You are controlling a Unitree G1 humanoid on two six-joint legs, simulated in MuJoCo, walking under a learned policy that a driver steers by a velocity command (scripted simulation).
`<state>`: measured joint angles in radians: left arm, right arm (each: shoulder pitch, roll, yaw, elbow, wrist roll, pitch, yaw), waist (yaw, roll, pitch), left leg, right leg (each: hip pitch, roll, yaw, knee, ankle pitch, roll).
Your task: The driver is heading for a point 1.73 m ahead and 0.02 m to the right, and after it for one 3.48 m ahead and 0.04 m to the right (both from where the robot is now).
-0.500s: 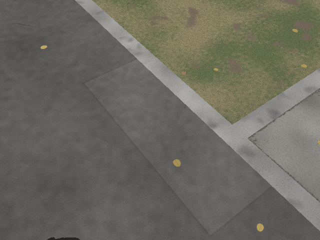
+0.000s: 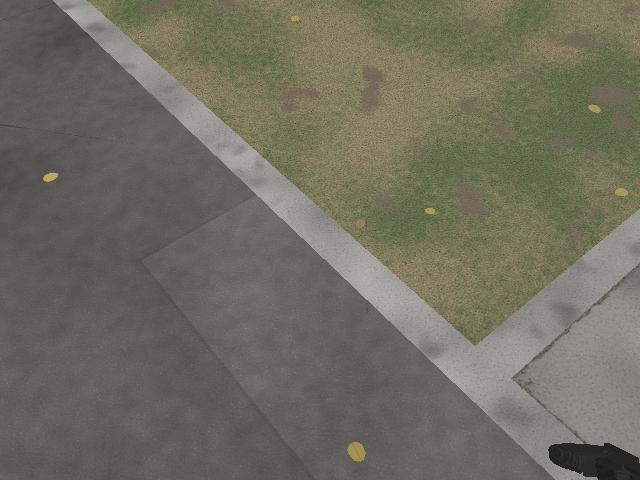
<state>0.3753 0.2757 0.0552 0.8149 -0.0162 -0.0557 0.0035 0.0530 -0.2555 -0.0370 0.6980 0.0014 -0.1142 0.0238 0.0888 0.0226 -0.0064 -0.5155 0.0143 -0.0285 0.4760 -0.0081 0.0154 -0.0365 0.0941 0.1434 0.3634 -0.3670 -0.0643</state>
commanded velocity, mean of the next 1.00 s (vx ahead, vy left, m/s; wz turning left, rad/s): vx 0.50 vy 0.00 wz -0.03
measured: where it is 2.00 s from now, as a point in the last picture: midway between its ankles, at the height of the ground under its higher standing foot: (373, 237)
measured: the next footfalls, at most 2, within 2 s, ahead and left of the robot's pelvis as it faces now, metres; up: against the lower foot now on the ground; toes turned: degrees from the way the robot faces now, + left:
left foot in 0.04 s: +0.18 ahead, +0.12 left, +0.00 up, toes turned -1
right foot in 0.54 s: +0.46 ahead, -0.13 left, +0.00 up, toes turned -2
